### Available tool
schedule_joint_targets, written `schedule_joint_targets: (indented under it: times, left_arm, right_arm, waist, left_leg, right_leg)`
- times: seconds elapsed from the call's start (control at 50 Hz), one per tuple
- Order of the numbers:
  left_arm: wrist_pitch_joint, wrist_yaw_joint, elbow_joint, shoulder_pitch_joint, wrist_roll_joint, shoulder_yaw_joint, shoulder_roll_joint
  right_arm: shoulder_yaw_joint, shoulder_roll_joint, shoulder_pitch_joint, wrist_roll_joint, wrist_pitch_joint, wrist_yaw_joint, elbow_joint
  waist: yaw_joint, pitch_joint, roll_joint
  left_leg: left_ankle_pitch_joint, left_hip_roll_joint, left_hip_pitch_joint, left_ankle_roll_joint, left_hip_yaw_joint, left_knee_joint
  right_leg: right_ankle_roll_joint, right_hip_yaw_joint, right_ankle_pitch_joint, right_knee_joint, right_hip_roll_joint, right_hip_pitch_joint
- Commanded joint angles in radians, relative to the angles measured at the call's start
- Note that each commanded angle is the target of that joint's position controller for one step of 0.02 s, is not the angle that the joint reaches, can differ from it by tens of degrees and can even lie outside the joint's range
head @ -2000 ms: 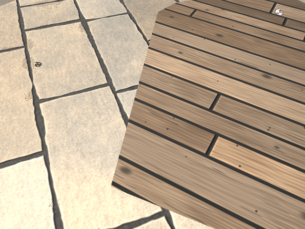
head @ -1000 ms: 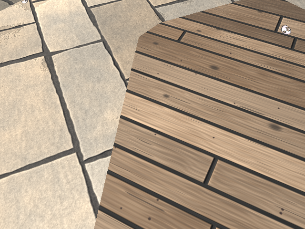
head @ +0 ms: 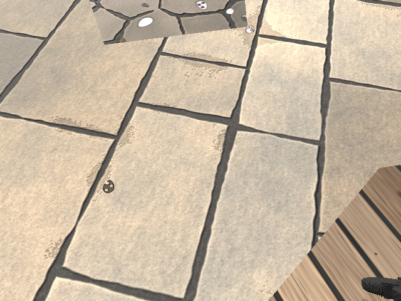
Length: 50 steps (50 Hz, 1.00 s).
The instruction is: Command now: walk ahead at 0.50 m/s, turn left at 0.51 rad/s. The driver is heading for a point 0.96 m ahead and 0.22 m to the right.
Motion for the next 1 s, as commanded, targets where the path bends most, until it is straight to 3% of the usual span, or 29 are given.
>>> schedule_joint_targets:
  times: [0.02, 0.04, 0.06, 0.1, 0.18, 0.26, 0.34, 0.4, 0.42, 0.44, 0.46, 0.48, 0.5, 0.52, 0.54, 0.56, 0.58, 0.62, 0.64, 0.7, 0.78, 0.84, 0.88, 0.92, 0.94, 0.96, 0.98, 1.0]
  left_arm:
    - [-0.076, -0.017, -0.154, -0.096, -0.028, 0.007, 0.129]
    - [-0.077, -0.009, -0.14, -0.1, -0.003, 0.008, 0.121]
    - [-0.066, -0.007, -0.129, -0.083, 0.012, 0.014, 0.128]
    - [-0.044, -0.01, -0.117, -0.038, 0.018, 0.013, 0.11]
    - [-0.021, -0.009, -0.137, -0.14, 0.028, -0.005, 0.058]
    - [-0.03, -0.023, -0.162, -0.271, 0.013, -0.017, 0.032]
    - [-0.039, -0.041, -0.194, -0.352, 0.005, -0.013, 0.05]
    - [-0.045, -0.051, -0.196, -0.321, 0.008, -0.005, 0.07]
    - [-0.047, -0.049, -0.185, -0.268, 0.009, 0.003, 0.085]
    - [-0.049, -0.043, -0.151, -0.151, 0.012, 0.021, 0.116]
    - [-0.049, -0.036, -0.12, 0.017, 0.022, 0.038, 0.169]
    - [-0.04, -0.034, -0.096, 0.129, 0.028, 0.064, 0.258]
    - [-0.036, -0.04, -0.078, 0.165, 0.005, 0.045, 0.181]
    - [-0.032, -0.036, -0.086, 0.096, -0.001, 0.027, 0.13]
    - [-0.026, -0.032, -0.101, 0.02, 0.007, 0.018, 0.11]
    - [-0.023, -0.032, -0.105, -0.03, 0.017, 0.009, 0.089]
    - [-0.028, -0.032, -0.108, -0.059, 0.027, 0.002, 0.073]
    - [-0.035, -0.036, -0.1, -0.072, 0.023, -0.002, 0.056]
    - [-0.04, -0.033, -0.093, -0.074, 0.02, 0.005, 0.086]
    - [-0.04, -0.023, -0.069, -0.045, 0.014, 0.013, 0.107]
    - [-0.029, -0.014, -0.037, 0.019, 0.001, 0.017, 0.13]
    - [-0.014, -0.011, -0.003, 0.084, -0.007, 0.019, 0.135]
    - [0.0, -0.006, 0.013, 0.1, -0.011, 0.022, 0.14]
    - [0.011, 0.0, 0.016, 0.09, -0.012, 0.03, 0.158]
    - [0.015, 0.003, 0.013, 0.068, -0.013, 0.032, 0.165]
    - [0.016, 0.003, 0.009, 0.062, -0.007, 0.024, 0.143]
    - [0.012, 0.002, -0.021, 0.052, 0.015, -0.001, 0.08]
    - [-0.006, -0.002, -0.037, 0.195, 0.006, -0.034, -0.033]
  right_arm:
    - [-0.051, -0.156, 0.26, -0.005, -0.028, -0.011, 0.003]
    - [-0.04, -0.126, 0.19, -0.008, -0.032, -0.012, -0.001]
    - [-0.027, -0.096, 0.145, -0.021, -0.035, -0.014, -0.01]
    - [-0.024, -0.102, 0.125, -0.027, -0.044, -0.018, 0.001]
    - [-0.026, -0.122, 0.169, -0.016, -0.053, -0.035, 0.049]
    - [-0.026, -0.14, 0.225, -0.013, -0.051, -0.041, 0.092]
    - [-0.029, -0.149, 0.288, -0.005, -0.042, -0.04, 0.141]
    - [-0.035, -0.159, 0.296, -0.006, -0.028, -0.047, 0.162]
    - [-0.036, -0.165, 0.281, -0.005, -0.023, -0.048, 0.163]
    - [-0.03, -0.153, 0.27, -0.009, -0.019, -0.049, 0.161]
    - [-0.012, -0.117, 0.266, -0.023, -0.018, -0.052, 0.143]
    - [0.015, -0.032, 0.4, -0.015, -0.036, -0.047, 0.132]
    - [0.013, -0.063, 0.374, -0.008, -0.051, -0.043, 0.14]
    - [-0.007, -0.138, 0.272, 0.014, -0.058, -0.038, 0.119]
    - [-0.005, -0.138, 0.197, 0.012, -0.06, -0.039, 0.098]
    - [-0.006, -0.128, 0.158, -0.005, -0.06, -0.039, 0.09]
    - [-0.01, -0.116, 0.172, -0.012, -0.055, -0.04, 0.094]
    - [-0.005, -0.077, 0.211, -0.016, -0.039, -0.043, 0.116]
    - [-0.001, -0.063, 0.223, -0.014, -0.034, -0.045, 0.115]
    - [0.006, -0.053, 0.126, -0.023, -0.036, -0.046, 0.092]
    - [0.02, -0.021, -0.014, -0.017, -0.054, -0.03, 0.063]
    - [0.02, -0.027, -0.104, -0.009, -0.062, -0.016, 0.034]
    - [0.015, -0.041, -0.132, -0.008, -0.07, -0.006, 0.016]
    - [0.005, -0.068, -0.093, -0.011, -0.078, -0.003, 0.024]
    - [-0.006, -0.089, -0.024, -0.013, -0.082, -0.006, 0.042]
    - [-0.029, -0.133, 0.112, -0.017, -0.083, -0.015, 0.082]
    - [-0.05, -0.202, 0.289, -0.036, -0.081, -0.026, 0.107]
    - [-0.066, -0.271, 0.341, -0.037, -0.069, -0.026, 0.13]
  waist:
    - [-0.14, -0.251, 0.068]
    - [-0.096, -0.182, 0.008]
    - [-0.06, -0.152, 0.015]
    - [-0.022, -0.144, 0.052]
    - [-0.052, -0.076, 0.027]
    - [-0.11, -0.045, 0.047]
    - [-0.137, -0.01, 0.059]
    - [-0.107, -0.024, 0.085]
    - [-0.074, -0.054, 0.095]
    - [-0.012, -0.133, 0.082]
    - [0.059, -0.278, 0.038]
    - [0.037, -0.438, -0.201]
    - [0.064, -0.46, -0.253]
    - [0.066, -0.294, -0.16]
    - [0.044, -0.192, -0.086]
    - [0.018, -0.109, -0.046]
    - [-0.017, -0.085, -0.075]
    - [-0.045, -0.087, -0.077]
    - [-0.061, -0.085, -0.109]
    - [-0.038, -0.051, -0.063]
    - [0.016, -0.034, -0.055]
    - [0.047, -0.01, -0.053]
    - [0.036, 0.0, -0.06]
    - [0.0, -0.022, -0.076]
    - [-0.047, -0.06, -0.082]
    - [-0.113, -0.155, -0.066]
    - [-0.186, -0.318, 0.018]
    - [-0.125, -0.458, 0.295]
  left_leg:
    - [-0.105, 0.324, 0.725, 0.256, -0.615, -0.35]
    - [0.022, 0.287, 0.577, 0.222, -0.515, -0.355]
    - [0.14, 0.263, 0.476, 0.21, -0.446, -0.378]
    - [0.295, 0.254, 0.369, 0.223, -0.387, -0.407]
    - [0.331, 0.199, 0.293, 0.189, -0.245, -0.46]
    - [0.176, 0.175, 0.293, 0.139, -0.194, -0.473]
    - [0.16, 0.238, 0.426, 0.131, -0.24, -0.425]
    - [0.288, 0.275, 0.521, 0.104, -0.266, -0.354]
    - [0.428, 0.261, 0.529, 0.089, -0.253, -0.291]
    - [0.57, 0.213, 0.51, 0.065, -0.213, -0.153]
    - [0.466, 0.161, 0.37, 0.029, -0.169, 0.086]
    - [0.026, -0.001, -0.03, -0.062, -0.091, 0.485]
    - [-0.407, -0.029, -0.194, -0.064, -0.188, 0.609]
    - [-0.35, 0.037, -0.281, -0.054, -0.192, 0.668]
    - [-0.261, 0.09, -0.277, -0.048, -0.147, 0.634]
    - [-0.2, 0.121, -0.251, -0.05, -0.127, 0.567]
    - [-0.153, 0.152, -0.19, -0.054, -0.132, 0.514]
    - [-0.114, 0.162, -0.12, -0.064, -0.114, 0.467]
    - [-0.095, 0.168, -0.119, -0.077, -0.109, 0.432]
    - [0.046, 0.178, -0.164, -0.104, -0.096, 0.259]
    - [0.245, 0.142, -0.108, -0.103, -0.059, 0.005]
    - [0.26, 0.122, -0.104, -0.094, -0.061, -0.081]
    - [0.204, 0.11, -0.107, -0.078, -0.077, -0.131]
    - [0.134, 0.093, -0.031, -0.061, -0.076, -0.165]
    - [0.116, 0.072, 0.083, -0.044, -0.056, -0.194]
    - [0.129, 0.07, 0.298, -0.016, -0.045, -0.202]
    - [0.147, 0.235, 0.603, 0.046, -0.203, -0.148]
    - [-0.038, 0.469, 0.925, 0.192, -0.625, -0.227]
  right_leg:
    - [-0.039, 0.156, 0.081, 0.288, -0.012, -0.659]
    - [-0.034, 0.148, 0.134, 0.2, -0.048, -0.596]
    - [-0.028, 0.15, 0.175, 0.15, -0.072, -0.525]
    - [-0.003, 0.138, 0.19, 0.093, -0.08, -0.447]
    - [0.031, 0.11, 0.386, -0.118, -0.073, -0.47]
    - [0.022, 0.091, 0.629, -0.38, -0.027, -0.403]
    - [-0.014, 0.104, 0.591, -0.488, -0.007, -0.447]
    - [-0.058, 0.094, 0.465, -0.532, 0.012, -0.41]
    - [-0.078, 0.068, 0.432, -0.549, 0.037, -0.326]
    - [-0.108, 0.042, 0.455, -0.57, 0.061, -0.156]
    - [-0.169, 0.148, 0.519, -0.515, -0.05, 0.128]
    - [-0.337, 0.578, 0.35, -0.552, -0.286, 0.531]
    - [-0.355, 0.818, 0.155, -0.704, -0.327, 0.572]
    - [-0.301, 0.698, 0.05, -0.729, -0.299, 0.45]
    - [-0.27, 0.58, 0.091, -0.751, -0.262, 0.3]
    - [-0.263, 0.496, 0.172, -0.789, -0.224, 0.162]
    - [-0.257, 0.443, 0.255, -0.815, -0.197, 0.074]
    - [-0.251, 0.351, 0.365, -0.857, -0.146, 0.006]
    - [-0.271, 0.329, 0.402, -0.874, -0.162, -0.021]
    - [-0.267, 0.241, 0.502, -0.904, -0.141, -0.01]
    - [-0.23, 0.156, 0.54, -0.903, -0.11, 0.016]
    - [-0.227, 0.177, 0.527, -0.877, -0.142, 0.082]
    - [-0.216, 0.212, 0.553, -0.832, -0.17, 0.142]
    - [-0.199, 0.243, 0.617, -0.771, -0.186, 0.173]
    - [-0.183, 0.234, 0.725, -0.695, -0.168, 0.161]
    - [-0.155, 0.2, 0.791, -0.54, -0.113, 0.106]
    - [-0.114, 0.156, 0.589, -0.252, -0.045, -0.076]
    - [-0.05, 0.098, -0.01, 0.085, 0.106, -0.453]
